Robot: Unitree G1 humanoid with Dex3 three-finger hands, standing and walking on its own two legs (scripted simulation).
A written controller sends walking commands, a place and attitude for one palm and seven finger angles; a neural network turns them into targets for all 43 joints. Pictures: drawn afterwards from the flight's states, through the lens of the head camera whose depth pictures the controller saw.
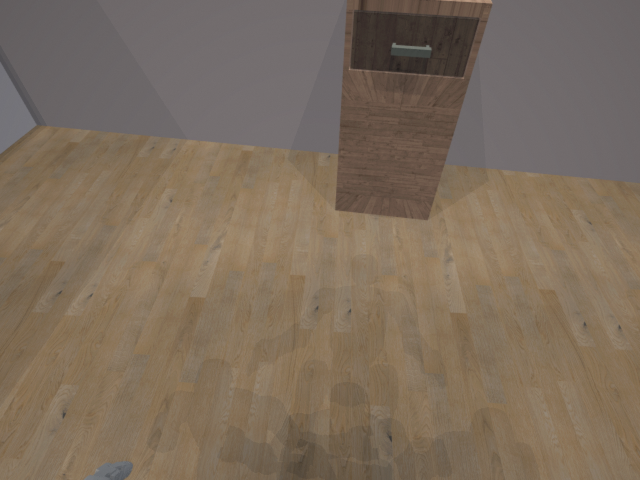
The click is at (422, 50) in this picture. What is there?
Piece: drawer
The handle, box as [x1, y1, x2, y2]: [391, 43, 431, 57]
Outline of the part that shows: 391,48 391,54 422,57 429,57 431,50 428,45 426,45 425,47 396,45 395,43 393,43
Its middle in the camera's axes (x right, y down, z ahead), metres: +0.29 -0.61 +1.25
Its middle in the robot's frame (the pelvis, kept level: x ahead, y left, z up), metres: +1.36 -0.22 +0.00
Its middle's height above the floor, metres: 0.77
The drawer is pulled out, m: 0.00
